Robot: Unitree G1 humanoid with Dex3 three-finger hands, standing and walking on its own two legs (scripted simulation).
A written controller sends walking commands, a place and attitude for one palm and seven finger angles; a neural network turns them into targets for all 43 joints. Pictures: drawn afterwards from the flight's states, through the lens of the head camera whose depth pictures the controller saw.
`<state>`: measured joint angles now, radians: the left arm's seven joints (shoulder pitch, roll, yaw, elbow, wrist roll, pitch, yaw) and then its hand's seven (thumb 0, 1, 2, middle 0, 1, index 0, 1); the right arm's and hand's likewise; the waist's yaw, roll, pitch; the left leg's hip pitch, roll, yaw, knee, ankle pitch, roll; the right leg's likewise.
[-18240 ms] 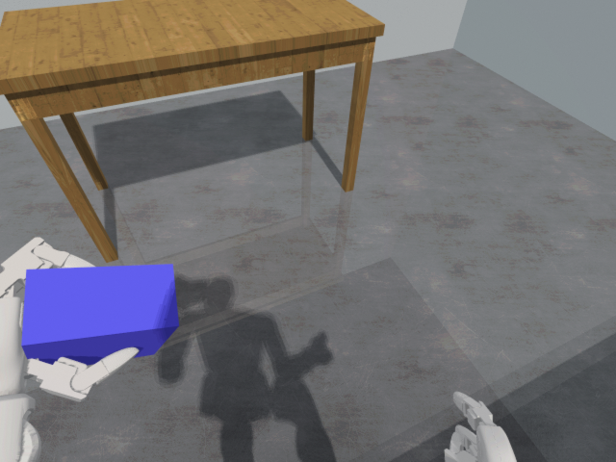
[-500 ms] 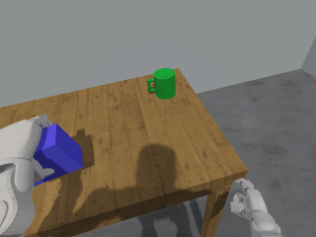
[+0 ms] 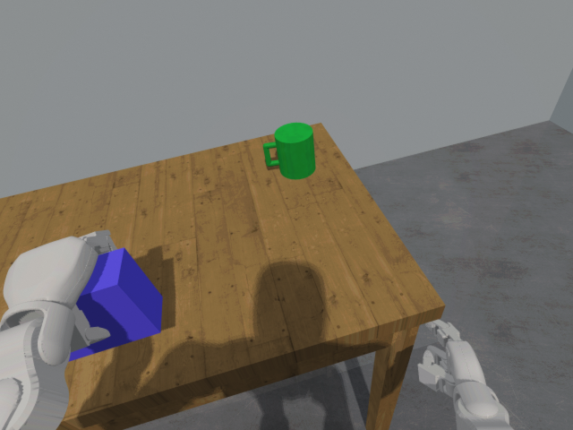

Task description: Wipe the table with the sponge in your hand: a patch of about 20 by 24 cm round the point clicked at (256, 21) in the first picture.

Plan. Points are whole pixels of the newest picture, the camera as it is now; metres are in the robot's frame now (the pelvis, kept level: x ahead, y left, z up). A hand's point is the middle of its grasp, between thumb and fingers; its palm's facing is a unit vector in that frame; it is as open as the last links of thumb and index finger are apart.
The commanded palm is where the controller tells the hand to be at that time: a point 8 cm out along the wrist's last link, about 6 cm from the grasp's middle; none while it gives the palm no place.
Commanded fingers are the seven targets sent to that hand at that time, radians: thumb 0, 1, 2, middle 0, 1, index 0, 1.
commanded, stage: lower the sponge onto the table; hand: left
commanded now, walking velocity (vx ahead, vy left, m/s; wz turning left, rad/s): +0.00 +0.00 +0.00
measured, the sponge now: (102, 313) +0.21 +0.29 +0.09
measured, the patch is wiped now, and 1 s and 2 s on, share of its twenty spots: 0.00 0.00 0.15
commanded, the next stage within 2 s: wipe forward along the first lane in 1.02 s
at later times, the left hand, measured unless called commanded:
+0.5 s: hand (93, 305) +0.21 +0.29 +0.12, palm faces -0.03 -0.09 -1.00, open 10.1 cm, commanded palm +0.18 +0.29 +0.20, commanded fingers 0.00 0.10 1.30 -1.20 -1.60 -1.20 -1.60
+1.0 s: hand (97, 317) +0.20 +0.29 +0.10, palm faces +0.01 -0.08 -1.00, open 10.1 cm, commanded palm +0.17 +0.29 +0.17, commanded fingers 0.00 0.10 1.30 -1.20 -1.60 -1.20 -1.60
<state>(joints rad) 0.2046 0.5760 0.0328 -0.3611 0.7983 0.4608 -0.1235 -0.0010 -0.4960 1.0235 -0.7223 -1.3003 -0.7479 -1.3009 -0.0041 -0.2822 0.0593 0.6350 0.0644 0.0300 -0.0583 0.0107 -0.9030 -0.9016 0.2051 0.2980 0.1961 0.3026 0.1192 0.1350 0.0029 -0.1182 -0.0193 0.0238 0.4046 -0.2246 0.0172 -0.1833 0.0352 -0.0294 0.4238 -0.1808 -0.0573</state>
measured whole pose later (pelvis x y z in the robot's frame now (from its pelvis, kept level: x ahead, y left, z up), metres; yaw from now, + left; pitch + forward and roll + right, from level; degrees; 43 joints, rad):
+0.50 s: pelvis +0.00 +0.00 +0.00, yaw +0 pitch -4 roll +1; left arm 0.20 0.59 0.00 -0.31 0.83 0.36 -0.13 0.00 -0.50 1.02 -0.72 -1.30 -0.74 -1.30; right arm 0.02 -0.28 0.06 0.65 0.05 0.01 -0.08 0.01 -0.90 -0.90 0.21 0.30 0.20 0.30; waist 0.13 0.11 0.02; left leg -0.13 -0.02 0.02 0.42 -0.23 0.02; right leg -0.19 0.03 -0.03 0.44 -0.19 -0.05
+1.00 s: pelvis +0.01 +0.01 +0.00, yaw +0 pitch -4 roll +0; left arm 0.28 0.56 -0.04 -0.35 0.88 0.32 -0.04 0.00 -0.50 1.03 -0.72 -1.30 -0.74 -1.30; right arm 0.03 -0.27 0.04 0.66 0.04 0.02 -0.07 0.01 -0.90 -0.90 0.21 0.30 0.17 0.30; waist 0.15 0.09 0.02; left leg -0.10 -0.03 0.02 0.41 -0.24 0.03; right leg -0.16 0.03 -0.02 0.42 -0.19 -0.05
